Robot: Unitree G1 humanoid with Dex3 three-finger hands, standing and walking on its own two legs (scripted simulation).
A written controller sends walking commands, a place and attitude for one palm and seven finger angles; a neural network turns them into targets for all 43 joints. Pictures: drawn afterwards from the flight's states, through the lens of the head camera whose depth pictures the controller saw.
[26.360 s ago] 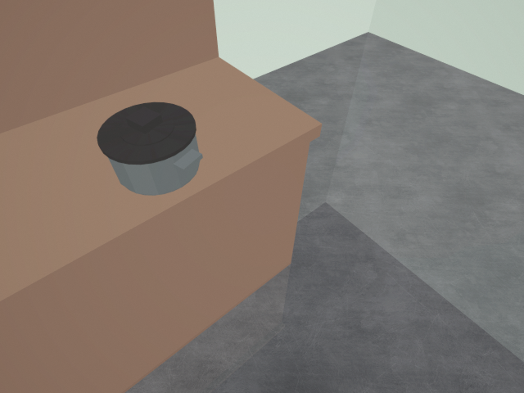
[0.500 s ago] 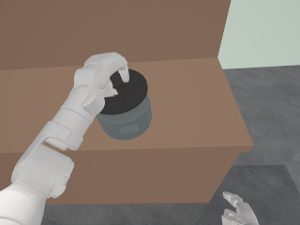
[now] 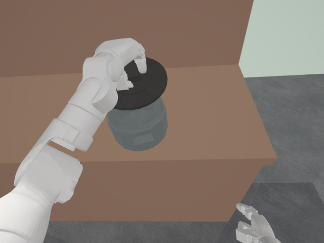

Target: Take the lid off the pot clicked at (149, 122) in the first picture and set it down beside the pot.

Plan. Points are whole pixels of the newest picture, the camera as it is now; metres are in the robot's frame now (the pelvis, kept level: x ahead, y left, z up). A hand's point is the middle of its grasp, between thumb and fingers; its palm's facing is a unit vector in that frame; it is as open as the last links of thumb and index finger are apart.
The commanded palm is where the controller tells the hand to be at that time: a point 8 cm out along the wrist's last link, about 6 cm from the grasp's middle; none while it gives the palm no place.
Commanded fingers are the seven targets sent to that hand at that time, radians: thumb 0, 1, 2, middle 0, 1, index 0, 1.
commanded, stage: lift the lid straight up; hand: left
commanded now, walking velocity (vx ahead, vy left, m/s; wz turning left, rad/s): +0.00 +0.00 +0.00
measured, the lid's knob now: (129, 73) +0.47 +0.10 +0.19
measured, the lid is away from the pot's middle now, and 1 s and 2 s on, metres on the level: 0.01 0.02 0.15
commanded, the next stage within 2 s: move the lid sideways beside the pot in 0.78 s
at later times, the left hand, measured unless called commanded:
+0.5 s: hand (120, 60) +0.43 +0.10 +0.25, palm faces -0.10 -0.08 -0.99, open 7.6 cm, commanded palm +0.41 +0.12 +0.33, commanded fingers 0.00 0.59 1.05 -0.82 -0.97 -0.87 -1.00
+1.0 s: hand (119, 54) +0.44 +0.10 +0.26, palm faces -0.10 -0.08 -0.99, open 7.6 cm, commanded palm +0.41 +0.13 +0.33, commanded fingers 0.00 0.59 1.05 -0.82 -0.97 -0.87 -1.00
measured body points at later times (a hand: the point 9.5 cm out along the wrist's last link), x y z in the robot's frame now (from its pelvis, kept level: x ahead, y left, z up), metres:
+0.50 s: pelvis -0.01 +0.00 +0.00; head +0.00 -0.05 +0.45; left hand +0.43 +0.10 +0.31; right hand +0.18 -0.23 -0.11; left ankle -0.01 +0.08 -0.75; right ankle +0.01 -0.11 -0.75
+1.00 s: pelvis -0.01 +0.00 +0.00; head +0.00 -0.05 +0.45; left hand +0.44 +0.10 +0.32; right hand +0.18 -0.23 -0.11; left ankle -0.01 +0.08 -0.75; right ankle +0.01 -0.11 -0.75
